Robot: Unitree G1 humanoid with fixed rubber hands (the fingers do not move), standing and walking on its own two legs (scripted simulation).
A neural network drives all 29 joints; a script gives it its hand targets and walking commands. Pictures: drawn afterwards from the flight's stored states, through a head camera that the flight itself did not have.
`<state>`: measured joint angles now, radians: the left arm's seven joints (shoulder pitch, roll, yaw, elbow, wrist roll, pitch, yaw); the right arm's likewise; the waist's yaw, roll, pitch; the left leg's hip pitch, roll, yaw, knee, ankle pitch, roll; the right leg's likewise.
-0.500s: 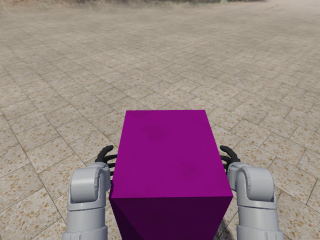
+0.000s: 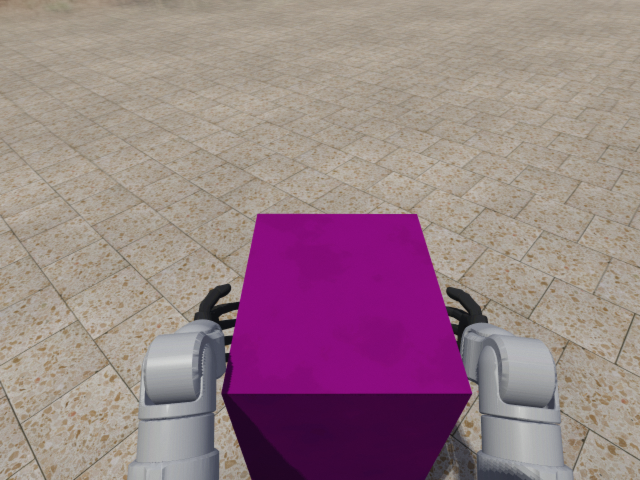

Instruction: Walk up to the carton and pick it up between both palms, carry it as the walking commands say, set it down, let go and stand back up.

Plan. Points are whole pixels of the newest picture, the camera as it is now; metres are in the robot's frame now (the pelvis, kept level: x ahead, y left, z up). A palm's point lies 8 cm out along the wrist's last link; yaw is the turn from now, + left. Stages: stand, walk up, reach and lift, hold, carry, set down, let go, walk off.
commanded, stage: carry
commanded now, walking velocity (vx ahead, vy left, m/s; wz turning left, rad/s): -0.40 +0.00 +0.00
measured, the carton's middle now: (337, 345) +0.30 +0.00 +0.03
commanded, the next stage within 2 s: none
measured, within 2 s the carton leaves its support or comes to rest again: neither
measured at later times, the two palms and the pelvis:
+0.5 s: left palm out of the picture +0.10 +0.28 +0.04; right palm (377, 477) +0.12 -0.03 +0.07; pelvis -0.16 +0.09 -0.01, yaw +3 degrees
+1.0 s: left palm out of the picture -0.10 +0.27 +0.07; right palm out of the picture -0.10 -0.04 +0.08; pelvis -0.36 +0.11 +0.00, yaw +2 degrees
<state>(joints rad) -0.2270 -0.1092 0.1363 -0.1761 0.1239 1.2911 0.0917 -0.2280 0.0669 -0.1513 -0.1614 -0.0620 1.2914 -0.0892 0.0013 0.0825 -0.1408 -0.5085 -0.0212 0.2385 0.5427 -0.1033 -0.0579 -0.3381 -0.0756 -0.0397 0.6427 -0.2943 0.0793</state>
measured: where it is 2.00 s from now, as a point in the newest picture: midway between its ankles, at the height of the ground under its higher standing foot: outside the picture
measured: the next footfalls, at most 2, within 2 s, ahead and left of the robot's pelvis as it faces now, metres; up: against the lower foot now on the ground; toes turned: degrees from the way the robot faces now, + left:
right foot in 0.20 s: +0.02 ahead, -0.15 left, +0.00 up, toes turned -6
left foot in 0.34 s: -0.05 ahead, +0.14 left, +0.00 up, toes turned +8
